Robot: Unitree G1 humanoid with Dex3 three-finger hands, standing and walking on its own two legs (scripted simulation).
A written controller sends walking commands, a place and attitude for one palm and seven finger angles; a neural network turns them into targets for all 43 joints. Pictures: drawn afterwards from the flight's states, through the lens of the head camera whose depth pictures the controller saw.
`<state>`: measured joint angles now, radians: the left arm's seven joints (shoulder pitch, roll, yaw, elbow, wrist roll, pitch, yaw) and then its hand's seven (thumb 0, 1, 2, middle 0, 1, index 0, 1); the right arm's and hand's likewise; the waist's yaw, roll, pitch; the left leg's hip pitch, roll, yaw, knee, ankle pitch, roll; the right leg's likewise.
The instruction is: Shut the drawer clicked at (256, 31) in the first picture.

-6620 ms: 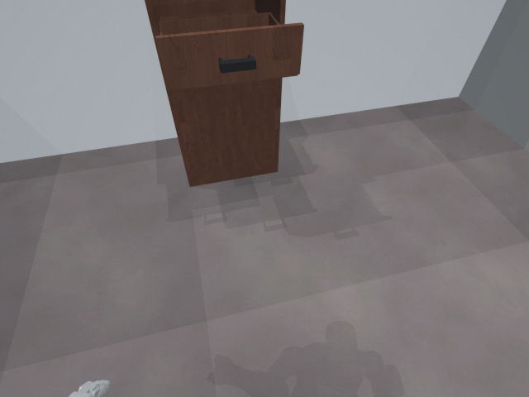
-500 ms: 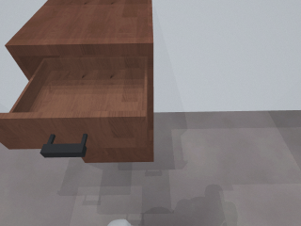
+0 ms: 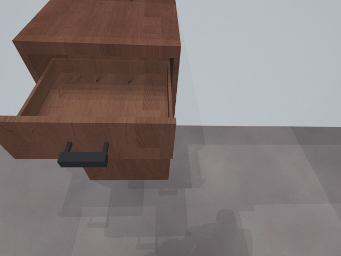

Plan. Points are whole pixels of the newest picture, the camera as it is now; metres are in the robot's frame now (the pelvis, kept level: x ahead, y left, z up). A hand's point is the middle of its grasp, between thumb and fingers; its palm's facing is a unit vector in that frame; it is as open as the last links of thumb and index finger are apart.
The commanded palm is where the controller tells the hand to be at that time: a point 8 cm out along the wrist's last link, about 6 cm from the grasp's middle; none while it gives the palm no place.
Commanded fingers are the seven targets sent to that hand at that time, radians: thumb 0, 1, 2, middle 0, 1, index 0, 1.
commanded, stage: come to a stop and stand still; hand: left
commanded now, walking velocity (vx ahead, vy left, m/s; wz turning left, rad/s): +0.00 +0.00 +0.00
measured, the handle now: (85, 152) +0.34 +0.24 +0.02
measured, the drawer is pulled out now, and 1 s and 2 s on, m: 0.28 0.28 0.28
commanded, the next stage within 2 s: look again from close up in 0.92 s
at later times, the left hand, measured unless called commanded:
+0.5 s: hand out of the picture -0.07 +0.10 -0.18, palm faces +0.08 -0.98 -0.17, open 7.3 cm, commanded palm none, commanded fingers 0.00 0.90 0.90 -0.20 -0.30 -0.20 -0.30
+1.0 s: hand out of the picture -0.10 +0.10 -0.17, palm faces +0.06 -0.98 -0.18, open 7.4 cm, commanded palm none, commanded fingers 0.00 0.90 0.90 -0.20 -0.30 -0.20 -0.30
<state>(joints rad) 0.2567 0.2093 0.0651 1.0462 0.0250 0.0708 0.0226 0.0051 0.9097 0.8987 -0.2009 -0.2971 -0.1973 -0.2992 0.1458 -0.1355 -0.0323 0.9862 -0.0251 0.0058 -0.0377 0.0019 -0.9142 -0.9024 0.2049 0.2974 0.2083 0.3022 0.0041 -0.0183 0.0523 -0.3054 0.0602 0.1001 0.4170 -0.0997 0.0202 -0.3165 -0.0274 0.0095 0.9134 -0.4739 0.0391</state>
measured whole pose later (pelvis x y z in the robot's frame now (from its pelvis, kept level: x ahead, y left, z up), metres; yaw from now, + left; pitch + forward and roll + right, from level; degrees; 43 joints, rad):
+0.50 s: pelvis -0.06 -0.06 +0.00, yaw +1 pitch -1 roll +0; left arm 0.28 0.13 0.02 1.14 0.01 0.01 0.03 0.02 0.93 0.90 -0.20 -0.30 -0.20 -0.30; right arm 0.30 -0.12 -0.02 1.17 -0.01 0.01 -0.05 0.01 -0.91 -0.90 0.20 0.30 0.20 0.30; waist 0.00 -0.01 0.05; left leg -0.17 0.05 0.03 0.45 -0.26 -0.04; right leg -0.17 0.03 -0.08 0.45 -0.26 -0.05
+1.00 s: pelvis -0.08 -0.06 +0.00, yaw +1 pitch -2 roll +1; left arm 0.31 0.12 0.01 1.15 0.01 0.00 0.03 0.00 0.91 0.90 -0.20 -0.30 -0.20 -0.30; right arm 0.32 -0.12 -0.01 1.16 -0.02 0.00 -0.04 0.01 -0.91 -0.90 0.20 0.30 0.20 0.30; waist 0.00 0.01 0.03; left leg -0.15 0.04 0.05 0.38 -0.19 -0.03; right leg -0.17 0.02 -0.06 0.40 -0.20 -0.05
